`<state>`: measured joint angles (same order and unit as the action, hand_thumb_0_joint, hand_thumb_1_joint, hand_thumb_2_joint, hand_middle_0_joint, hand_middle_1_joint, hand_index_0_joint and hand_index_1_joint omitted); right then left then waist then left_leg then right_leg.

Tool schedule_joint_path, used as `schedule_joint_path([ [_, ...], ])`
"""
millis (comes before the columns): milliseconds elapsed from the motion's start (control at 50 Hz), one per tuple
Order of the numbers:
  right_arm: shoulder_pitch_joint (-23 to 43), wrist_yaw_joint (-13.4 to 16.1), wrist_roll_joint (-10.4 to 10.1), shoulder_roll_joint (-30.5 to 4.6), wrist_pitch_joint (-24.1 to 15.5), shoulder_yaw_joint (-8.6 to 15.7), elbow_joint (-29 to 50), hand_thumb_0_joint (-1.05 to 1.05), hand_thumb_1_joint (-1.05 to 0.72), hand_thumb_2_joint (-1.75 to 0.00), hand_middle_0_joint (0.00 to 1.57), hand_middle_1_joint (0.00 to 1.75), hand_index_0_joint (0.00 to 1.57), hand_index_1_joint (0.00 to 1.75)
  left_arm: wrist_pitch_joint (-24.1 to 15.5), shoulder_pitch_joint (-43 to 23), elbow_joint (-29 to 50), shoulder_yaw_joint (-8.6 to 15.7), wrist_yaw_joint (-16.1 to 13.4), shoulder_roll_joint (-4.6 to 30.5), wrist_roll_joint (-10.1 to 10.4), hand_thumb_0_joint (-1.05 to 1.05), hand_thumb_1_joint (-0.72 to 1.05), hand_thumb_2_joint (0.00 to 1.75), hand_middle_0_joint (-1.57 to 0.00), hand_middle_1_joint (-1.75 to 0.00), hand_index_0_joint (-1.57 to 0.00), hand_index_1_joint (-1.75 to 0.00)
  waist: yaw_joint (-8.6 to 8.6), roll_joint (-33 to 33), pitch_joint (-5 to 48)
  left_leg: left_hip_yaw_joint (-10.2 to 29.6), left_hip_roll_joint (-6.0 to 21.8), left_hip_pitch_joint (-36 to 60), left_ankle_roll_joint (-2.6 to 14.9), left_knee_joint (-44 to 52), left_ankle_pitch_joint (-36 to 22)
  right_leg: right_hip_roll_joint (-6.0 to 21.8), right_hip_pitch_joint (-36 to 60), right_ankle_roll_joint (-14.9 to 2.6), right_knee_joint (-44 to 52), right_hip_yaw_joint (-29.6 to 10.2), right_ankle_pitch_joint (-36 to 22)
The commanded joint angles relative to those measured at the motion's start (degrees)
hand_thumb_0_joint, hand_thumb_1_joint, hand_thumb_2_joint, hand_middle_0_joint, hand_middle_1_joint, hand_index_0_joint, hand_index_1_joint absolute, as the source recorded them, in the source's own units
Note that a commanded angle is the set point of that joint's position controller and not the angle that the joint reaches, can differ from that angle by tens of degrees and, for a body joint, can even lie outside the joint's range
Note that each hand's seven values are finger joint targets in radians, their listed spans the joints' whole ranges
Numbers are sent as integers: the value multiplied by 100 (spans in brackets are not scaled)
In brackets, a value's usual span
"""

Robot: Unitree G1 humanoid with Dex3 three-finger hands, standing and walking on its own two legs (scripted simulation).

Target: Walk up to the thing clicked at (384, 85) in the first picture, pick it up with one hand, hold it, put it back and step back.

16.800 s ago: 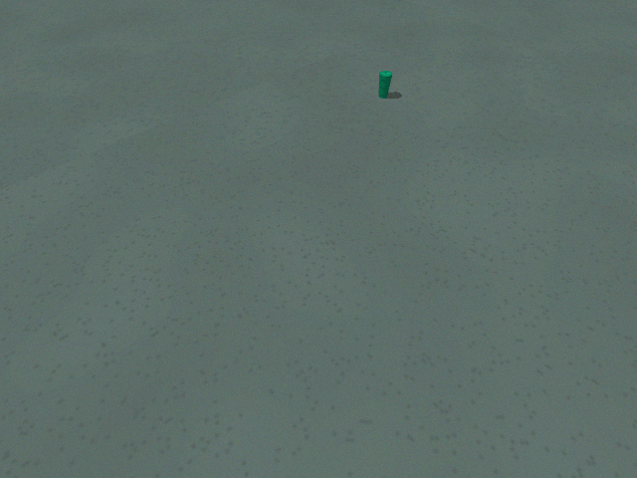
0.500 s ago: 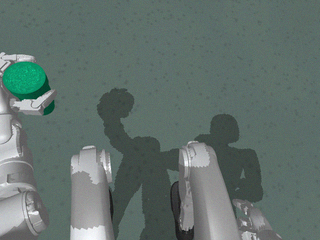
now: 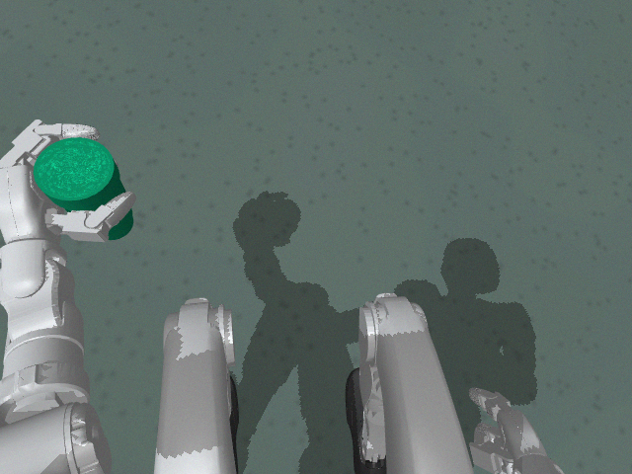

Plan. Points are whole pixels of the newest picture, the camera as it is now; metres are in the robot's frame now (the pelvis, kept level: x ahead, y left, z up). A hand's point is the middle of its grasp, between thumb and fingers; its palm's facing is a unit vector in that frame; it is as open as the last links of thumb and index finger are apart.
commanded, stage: lift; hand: left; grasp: from the side
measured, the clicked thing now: (96, 199) +0.43 +0.26 -0.04
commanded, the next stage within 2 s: hold in 1.72 s
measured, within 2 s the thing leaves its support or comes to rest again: neither
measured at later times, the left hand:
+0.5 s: hand out of the picture +0.41 +0.24 +0.16, palm faces +0.24 -0.97 -0.07, open 9.7 cm
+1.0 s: hand out of the picture +0.40 +0.23 +0.28, palm faces +0.23 -0.97 -0.05, open 9.7 cm
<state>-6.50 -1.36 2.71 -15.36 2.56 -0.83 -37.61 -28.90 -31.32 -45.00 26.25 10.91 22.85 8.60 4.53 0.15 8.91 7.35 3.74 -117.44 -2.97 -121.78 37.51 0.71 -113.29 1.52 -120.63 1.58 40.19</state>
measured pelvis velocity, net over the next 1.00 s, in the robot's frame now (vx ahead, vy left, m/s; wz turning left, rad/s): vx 0.06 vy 0.01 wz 0.07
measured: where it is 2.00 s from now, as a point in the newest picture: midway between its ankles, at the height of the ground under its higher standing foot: (295, 449)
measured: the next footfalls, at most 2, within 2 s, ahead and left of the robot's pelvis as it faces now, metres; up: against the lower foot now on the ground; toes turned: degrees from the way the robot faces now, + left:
none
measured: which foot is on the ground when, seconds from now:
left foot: down 0.00-1.00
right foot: down 0.00-1.00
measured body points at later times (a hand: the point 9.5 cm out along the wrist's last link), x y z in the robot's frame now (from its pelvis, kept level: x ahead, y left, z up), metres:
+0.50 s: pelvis +0.03 +0.01 +0.15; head +0.19 +0.04 +0.57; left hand +0.39 +0.29 +0.17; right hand +0.21 -0.23 +0.02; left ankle +0.09 +0.15 -0.38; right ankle +0.09 -0.13 -0.38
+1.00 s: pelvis +0.06 +0.01 +0.26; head +0.15 +0.03 +0.70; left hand +0.38 +0.28 +0.29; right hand +0.21 -0.23 +0.15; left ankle +0.09 +0.15 -0.38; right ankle +0.09 -0.13 -0.38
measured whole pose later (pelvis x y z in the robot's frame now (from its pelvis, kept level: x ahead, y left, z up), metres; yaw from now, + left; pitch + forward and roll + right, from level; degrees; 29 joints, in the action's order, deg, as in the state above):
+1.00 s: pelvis +0.06 +0.01 +0.26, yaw +4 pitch +17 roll -3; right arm -12.2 1.7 0.0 -12.8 -0.9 -0.1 -36.6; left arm -19.7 -10.2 -24.4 10.5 0.5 13.0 8.2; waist 1.6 1.0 6.8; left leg 2.5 4.1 -57.6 -1.8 -69.0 29.0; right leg 2.1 -53.5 1.7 -66.7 2.6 30.4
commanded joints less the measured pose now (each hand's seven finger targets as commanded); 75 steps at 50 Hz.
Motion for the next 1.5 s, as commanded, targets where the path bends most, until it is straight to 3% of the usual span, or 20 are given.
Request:
schedule_joint_path([
  [0, -626, 116, -89, -1063, -139, 491, 617, 0, -91, -90, 20, 30, 20, 30, -358, -1392, 2351, 269, -123, 1579, 73, 0, 16, 119, -120, -138, -125, -135, -207, 795, 3995, -501, -154, 3109, 416, 1761, -603, -147, 2324, -331, 1986, 108, -906],
  [40, -568, 148, -132, -1004, -170, 464, 606, 0, -91, -90, 20, 30, 20, 30, -230, -1552, 2688, 161, -175, 1465, 162, 0, 18, 120, -121, -138, -125, -135, -157, 923, 3921, -472, -152, 3314, 396, 1950, -593, -140, 2335, -324, 2153, 61, -912],
  [80, -463, 189, -204, -965, -224, 461, 697, 0, -91, -90, 20, 30, 20, 30, -24, -609, 1876, -21, -242, 817, 253, 0, 16, 120, -119, -137, -124, -135, -39, 463, 3322, -425, -140, 3150, 430, 2120, -465, -141, 2329, -291, 2351, 124, -811],
  [120, -484, 211, -218, -966, -249, 480, 755, 0, -91, -90, 20, 30, 20, 30, -77, -990, 2862, 135, -345, 1173, 239, 0, 17, 119, -119, -136, -123, -134, -208, 621, 3692, -421, -146, 3445, 417, 2284, -561, -125, 2646, -319, 2486, 85, -911],
  [160, -494, 255, -229, -942, -226, 492, 804, 0, -91, -90, 20, 30, 20, 30, 12, -1118, 3449, -39, -437, 1247, 135, 0, 19, 118, -118, -135, -122, -133, -247, 979, 3918, -390, -132, 4084, 375, 2608, -554, -107, 2723, -347, 2653, 66, -882],
  [260, -434, 335, -320, -842, -299, 501, 836, 0, -91, -90, 20, 30, 20, 30, 442, -32, 3062, -459, -633, 470, 169, 0, 21, 119, -116, -134, -119, -132, -124, 526, 3398, -324, -125, 4435, 386, 3071, -790, -88, 3241, -291, 3207, 92, -1176],
  [340, -439, 375, -352, -802, -329, 511, 908, 0, -91, -90, 20, 30, 20, 30, 546, -125, 4136, -412, -799, 767, 101, 0, 18, 116, -116, -133, -120, -130, -280, 862, 3735, -316, -135, 5303, 347, 3550, -1099, -75, 3757, -306, 3585, 90, -1408],
  [420, -444, 416, -370, -710, -404, 450, 812, 0, -91, -90, 20, 30, 20, 30, 786, 639, 3601, -791, -929, 144, 183, 0, 19, 117, -114, -132, -118, -130, -138, 456, 3159, -318, -150, 5509, 382, 3926, -1375, -95, 4250, -256, 4054, 106, -1729],
  [480, -489, 442, -377, -659, -417, 441, 834, 0, -91, -90, 20, 30, 20, 30, 720, 443, 4296, -661, -1048, 444, 123, 0, 15, 117, -115, -133, -119, -131, -271, 547, 3187, -384, -168, 5885, 368, 4261, -1580, -89, 4837, -253, 4393, 62, -1939],
  [500, -482, 450, -370, -629, -429, 415, 824, 0, -90, -90, 20, 30, 20, 30, 757, 609, 4029, -961, -1036, 133, 103, 0, 13, 117, -115, -133, -119, -131, -163, 549, 3016, -371, -172, 6025, 364, 4403, -1588, -81, 4850, -255, 4505, 72, -1960],
  [560, -549, 468, -372, -588, -485, 409, 760, 0, -90, -90, 20, 30, 20, 30, 732, 575, 3999, -842, -1097, 206, 107, 0, 15, 117, -116, -132, -119, -130, -179, 432, 2685, -378, -171, 6235, 359, 4735, -1735, -102, 5231, -246, 4828, 83, -2129],
  [780, -634, 375, -307, -528, -543, 380, 696, 0, -90, -90, 20, 30, 20, 30, 579, 843, 3286, -1245, -1025, -252, 41, 0, 13, 117, -119, -132, -122, -131, -195, 407, 1953, -428, -171, 7258, 305, 5782, -2084, -88, 6255, -243, 5824, 138, -2439],
  [840, -662, 369, -291, -549, -534, 394, 667, 0, -91, -90, 20, 30, 20, 30, 452, 499, 3550, -1165, -1028, -37, 19, 0, 12, 117, -120, -132, -122, -131, -246, 516, 2025, -481, -177, 7576, 297, 5988, -2164, -59, 6533, -236, 6055, 99, -2541],
  [980, -618, 340, -257, -519, -530, 369, 739, 0, -91, -90, 20, 30, 20, 30, 378, 797, 3174, -1420, -1087, -475, 23, 0, 17, 118, -121, -132, -123, -132, -219, 349, 1728, -486, -163, 7989, 257, 6502, -2101, -111, 6874, -237, 6436, 196, -2468],
  [1080, -619, 370, -239, -481, -490, 345, 718, 0, -91, -90, 20, 30, 20, 30, 273, 592, 3598, -1317, -1179, -245, -16, 0, 17, 118, -120, -131, -122, -131, -298, 356, 1733, -545, -199, 8192, 259, 6751, -2073, -91, 7268, -210, 6698, 161, -2478],
  [1140, -587, 369, -228, -461, -484, 331, 741, 0, -91, -90, 20, 30, 20, 30, 307, 751, 3261, -1474, -1184, -591, 38, 0, 19, 119, -119, -131, -121, -131, -260, 201, 1566, -551, -193, 8237, 257, 6862, -2173, -109, 7404, -206, 6805, 170, -2578],
  [1200, -609, 392, -214, -459, -443, 344, 723, 0, -91, -90, 20, 30, 20, 30, 256, 470, 3605, -1381, -1247, -291, -68, 0, 19, 118, -118, -130, -120, -130, -308, 301, 1605, -609, -209, 8376, 254, 6948, -2255, -87, 7597, -193, 6937, 125, -2666],
  [1320, -528, 421, -224, -425, -427, 318, 709, 0, -91, -90, 20, 30, 20, 30, 383, 814, 3092, -1556, -1201, -690, 47, 0, 14, 117, -116, -129, -118, -129, -222, -47, 1300, -713, -241, 8382, 309, 7075, -2395, -75, 7991, -110, 7229, 46, -2977],
  [1420, -503, 413, -203, -380, -394, 335, 710, 0, -91, -90, 20, 30, 20, 30, 279, 551, 3578, -1344, -1279, -348, -58, 0, 14, 118, -117, -131, -119, -131, -368, 184, 1357, -752, -268, 8542, 281, 7242, -2407, -49, 8239, -112, 7368, 25, -2938],
  [1480, -466, 400, -211, -392, -405, 332, 728, 0, -91, -90, 20, 30, 20, 30, 330, 855, 3070, -1565, -1226, -732, 11, 0, 16, 118, -118, -131, -120, -130, -229, -74, 1133, -748, -253, 8570, 296, 7339, -2350, -80, 8248, -98, 7454, 45, -2912],
])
